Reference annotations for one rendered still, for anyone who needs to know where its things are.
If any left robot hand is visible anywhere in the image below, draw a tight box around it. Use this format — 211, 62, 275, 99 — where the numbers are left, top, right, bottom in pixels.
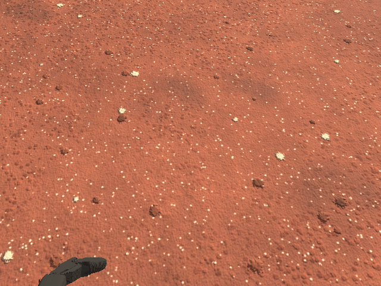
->
38, 257, 107, 286

